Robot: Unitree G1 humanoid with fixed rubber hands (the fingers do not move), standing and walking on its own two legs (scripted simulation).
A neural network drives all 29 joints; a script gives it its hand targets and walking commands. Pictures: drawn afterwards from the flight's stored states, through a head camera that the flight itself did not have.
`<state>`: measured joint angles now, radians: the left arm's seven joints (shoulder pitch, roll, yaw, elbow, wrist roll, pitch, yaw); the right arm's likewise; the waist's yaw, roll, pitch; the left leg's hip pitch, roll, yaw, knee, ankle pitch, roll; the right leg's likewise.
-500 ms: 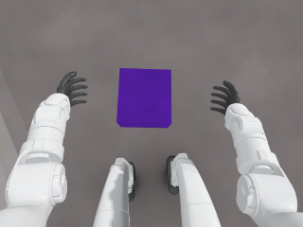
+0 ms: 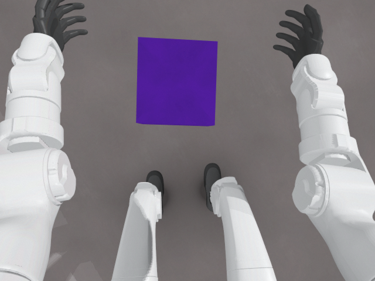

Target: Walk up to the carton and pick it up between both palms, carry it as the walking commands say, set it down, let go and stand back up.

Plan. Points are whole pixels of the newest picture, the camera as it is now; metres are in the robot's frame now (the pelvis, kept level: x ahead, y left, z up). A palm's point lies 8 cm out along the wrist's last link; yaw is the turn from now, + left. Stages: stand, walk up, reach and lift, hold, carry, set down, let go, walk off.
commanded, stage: reach and lift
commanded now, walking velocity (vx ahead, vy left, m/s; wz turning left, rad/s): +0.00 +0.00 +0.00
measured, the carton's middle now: (176, 86) +0.53 +0.01 -0.57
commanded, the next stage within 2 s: none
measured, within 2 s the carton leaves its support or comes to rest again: neither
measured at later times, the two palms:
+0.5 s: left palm (80, 59) +0.53 +0.22 -0.21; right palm (275, 71) +0.49 -0.22 -0.22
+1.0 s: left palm (104, 77) +0.53 +0.22 -0.37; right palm (251, 85) +0.49 -0.21 -0.37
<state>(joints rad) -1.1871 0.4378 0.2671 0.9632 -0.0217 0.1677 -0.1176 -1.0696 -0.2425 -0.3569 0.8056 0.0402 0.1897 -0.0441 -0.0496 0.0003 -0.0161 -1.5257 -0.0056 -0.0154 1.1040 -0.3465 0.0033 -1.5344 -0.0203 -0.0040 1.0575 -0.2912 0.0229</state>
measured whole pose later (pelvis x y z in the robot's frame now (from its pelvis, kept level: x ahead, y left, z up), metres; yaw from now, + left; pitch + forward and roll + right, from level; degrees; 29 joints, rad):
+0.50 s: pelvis -0.02 +0.00 -0.10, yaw +0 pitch +49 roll -2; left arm -1.29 0.46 0.25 1.01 -0.03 0.16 -0.10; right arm -1.17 -0.26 -0.38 0.85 0.02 0.18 -0.06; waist -0.04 0.01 -0.02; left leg -1.91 -0.02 -0.03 1.53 -0.47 -0.01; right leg -1.92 -0.01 0.01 1.48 -0.41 0.03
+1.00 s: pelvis -0.04 +0.00 -0.22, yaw -1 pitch +45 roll -3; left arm -1.41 0.50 0.13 1.07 -0.15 0.15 -0.02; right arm -1.31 -0.32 -0.29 0.96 0.13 0.14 -0.10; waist -0.04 -0.01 0.16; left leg -2.20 -0.03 -0.04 2.00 -0.58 -0.01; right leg -2.21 0.01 0.02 1.94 -0.52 0.05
